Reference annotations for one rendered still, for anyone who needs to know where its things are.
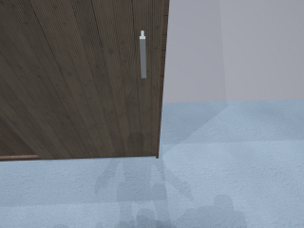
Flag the wardrobe door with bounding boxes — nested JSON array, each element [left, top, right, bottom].
[[0, 0, 162, 160], [0, 117, 37, 156]]

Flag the handle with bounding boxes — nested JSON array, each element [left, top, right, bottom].
[[140, 30, 146, 79]]

